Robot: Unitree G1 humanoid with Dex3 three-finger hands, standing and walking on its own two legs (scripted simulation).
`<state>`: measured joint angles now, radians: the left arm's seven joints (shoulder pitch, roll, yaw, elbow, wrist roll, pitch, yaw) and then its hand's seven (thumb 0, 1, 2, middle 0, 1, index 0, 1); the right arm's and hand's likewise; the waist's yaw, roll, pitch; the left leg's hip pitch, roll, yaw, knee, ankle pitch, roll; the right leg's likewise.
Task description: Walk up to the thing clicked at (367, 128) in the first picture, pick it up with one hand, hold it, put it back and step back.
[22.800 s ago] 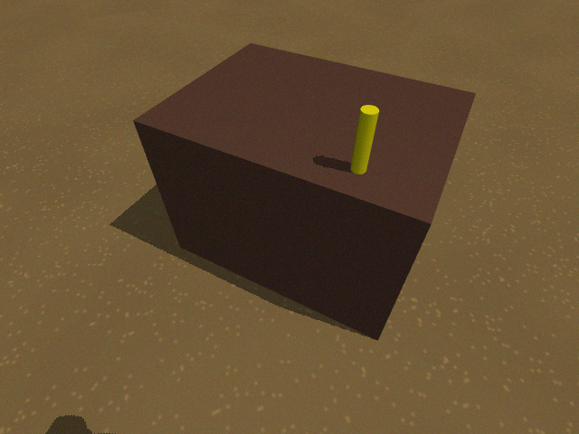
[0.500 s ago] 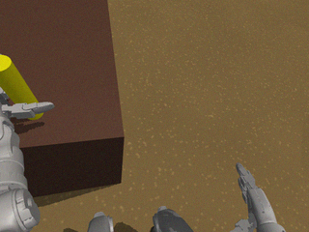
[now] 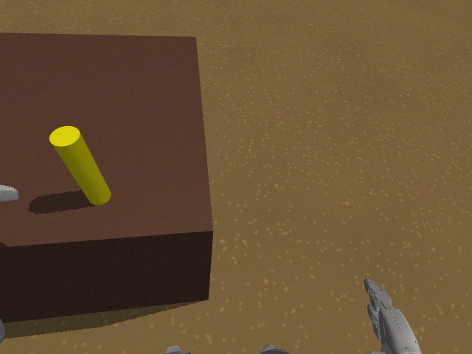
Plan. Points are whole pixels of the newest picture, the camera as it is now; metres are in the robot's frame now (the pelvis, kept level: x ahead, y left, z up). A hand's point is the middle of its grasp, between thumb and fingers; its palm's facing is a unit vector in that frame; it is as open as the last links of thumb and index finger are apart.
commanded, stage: sink last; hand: left
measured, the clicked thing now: (84, 170) +0.46 +0.23 +0.02
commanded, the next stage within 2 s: home in 0.98 s
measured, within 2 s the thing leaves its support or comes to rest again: neither
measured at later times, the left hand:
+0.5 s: hand out of the picture +0.26 +0.29 +0.08, palm faces +0.38 -0.84 -0.39, open 17.4 cm
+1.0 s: hand out of the picture +0.16 +0.22 +0.09, palm faces +0.35 -0.85 -0.40, open 17.4 cm
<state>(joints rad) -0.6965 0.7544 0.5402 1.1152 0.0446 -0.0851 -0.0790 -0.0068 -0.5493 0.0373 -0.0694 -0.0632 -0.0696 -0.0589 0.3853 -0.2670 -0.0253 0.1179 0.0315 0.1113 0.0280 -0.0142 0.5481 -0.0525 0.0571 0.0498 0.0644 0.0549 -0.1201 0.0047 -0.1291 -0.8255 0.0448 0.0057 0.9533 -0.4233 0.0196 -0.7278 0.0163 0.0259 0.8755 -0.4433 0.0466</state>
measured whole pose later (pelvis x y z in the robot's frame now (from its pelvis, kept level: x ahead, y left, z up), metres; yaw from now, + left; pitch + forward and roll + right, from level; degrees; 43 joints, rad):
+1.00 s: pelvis -0.01 -0.04 +0.01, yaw +3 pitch +6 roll +1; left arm 0.55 0.31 0.26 -0.28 -0.08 0.00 0.04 -0.01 -0.51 0.02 -0.06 -0.05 -0.06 -0.05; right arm 0.49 -0.24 -0.13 0.14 0.05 0.02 -0.09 -0.01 0.53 -0.05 0.06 0.05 0.06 0.05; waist 0.04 0.04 -0.13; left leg -0.58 0.02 -0.01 0.88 -0.40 -0.03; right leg -0.53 -0.01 0.00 0.92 -0.49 0.00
